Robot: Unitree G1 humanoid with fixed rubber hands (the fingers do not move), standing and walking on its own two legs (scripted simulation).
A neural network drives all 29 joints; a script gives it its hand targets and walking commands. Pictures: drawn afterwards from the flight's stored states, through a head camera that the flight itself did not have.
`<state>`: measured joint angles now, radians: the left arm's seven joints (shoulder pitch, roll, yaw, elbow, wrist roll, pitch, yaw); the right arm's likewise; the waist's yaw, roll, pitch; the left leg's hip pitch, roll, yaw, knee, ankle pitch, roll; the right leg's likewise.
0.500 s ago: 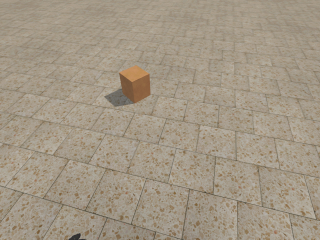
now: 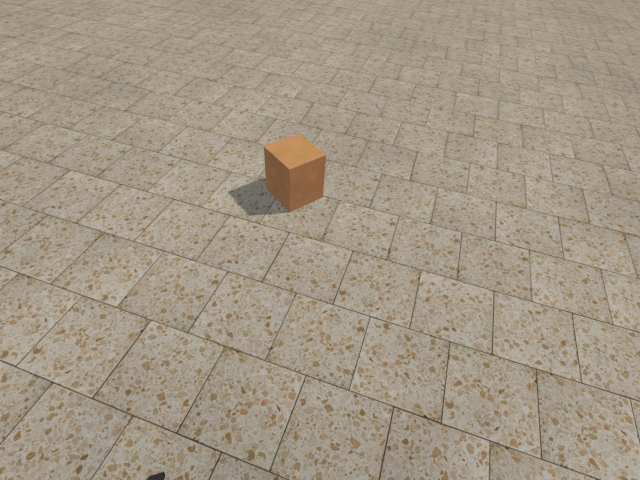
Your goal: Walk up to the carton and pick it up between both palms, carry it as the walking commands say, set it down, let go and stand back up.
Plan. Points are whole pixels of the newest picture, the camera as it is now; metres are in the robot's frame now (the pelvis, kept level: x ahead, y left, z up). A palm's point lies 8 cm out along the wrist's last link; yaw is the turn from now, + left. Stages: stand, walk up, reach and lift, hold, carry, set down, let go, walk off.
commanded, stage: walk up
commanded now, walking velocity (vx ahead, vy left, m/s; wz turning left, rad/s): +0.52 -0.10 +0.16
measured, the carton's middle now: (294, 172) +1.55 +0.13 -0.65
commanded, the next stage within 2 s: none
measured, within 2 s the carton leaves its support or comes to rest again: neither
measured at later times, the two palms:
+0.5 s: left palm out of the picture +0.16 +0.26 -0.12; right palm (491, 376) +0.33 -0.26 -0.13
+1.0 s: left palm (200, 272) +0.52 +0.26 -0.12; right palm (483, 342) +0.39 -0.26 -0.13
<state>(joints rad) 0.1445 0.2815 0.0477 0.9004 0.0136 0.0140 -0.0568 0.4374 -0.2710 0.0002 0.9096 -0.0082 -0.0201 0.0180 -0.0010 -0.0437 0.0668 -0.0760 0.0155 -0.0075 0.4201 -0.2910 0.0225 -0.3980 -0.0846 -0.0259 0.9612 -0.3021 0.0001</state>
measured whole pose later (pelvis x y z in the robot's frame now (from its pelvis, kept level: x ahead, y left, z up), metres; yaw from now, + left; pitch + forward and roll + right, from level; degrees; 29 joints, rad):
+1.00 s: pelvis +0.40 -0.01 -0.01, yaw +2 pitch -1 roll +0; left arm 0.10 0.28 0.04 0.90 0.01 -0.03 -0.04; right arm 0.39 -0.24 0.00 0.93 -0.01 -0.04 0.01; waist 0.00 -0.03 0.06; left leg -0.08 0.03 0.04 0.45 -0.36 0.00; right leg -0.36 -0.08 -0.06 0.58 -0.30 0.04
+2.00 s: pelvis +0.81 +0.02 -0.01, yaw +3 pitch +3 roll +1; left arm 0.32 0.27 0.03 0.91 0.01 -0.06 -0.01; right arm 0.17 -0.25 0.00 0.96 -0.01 -0.04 0.03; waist 0.00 0.02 0.00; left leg -0.51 0.02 0.05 0.94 -0.44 0.00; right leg -0.29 -0.08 -0.08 0.51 -0.27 -0.01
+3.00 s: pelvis +0.96 +0.08 -0.02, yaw +2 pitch +0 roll +1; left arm 0.28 0.26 0.03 0.92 0.01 0.03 0.04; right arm 0.12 -0.23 0.00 0.96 -0.01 0.04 -0.01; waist 0.03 -0.03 0.03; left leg -0.33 -0.01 0.11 0.57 -0.24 0.04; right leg -0.22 -0.08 -0.09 0.60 -0.36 0.02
